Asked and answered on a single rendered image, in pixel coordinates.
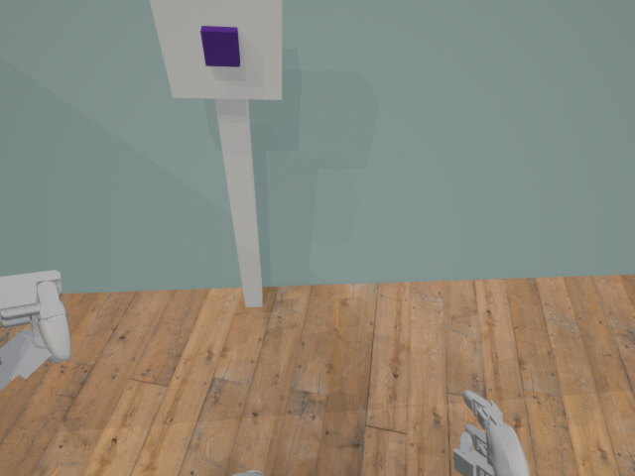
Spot robot right hand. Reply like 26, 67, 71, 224
453, 391, 530, 476

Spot button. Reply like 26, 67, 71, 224
200, 26, 240, 67

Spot robot left hand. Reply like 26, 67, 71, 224
0, 270, 70, 391

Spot panel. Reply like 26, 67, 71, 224
150, 0, 282, 307

